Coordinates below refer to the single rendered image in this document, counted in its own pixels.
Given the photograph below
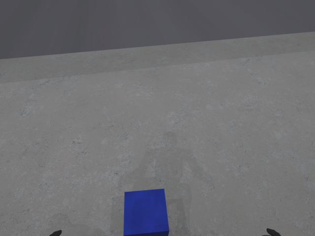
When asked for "carton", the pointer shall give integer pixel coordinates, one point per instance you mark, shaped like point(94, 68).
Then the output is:
point(145, 213)

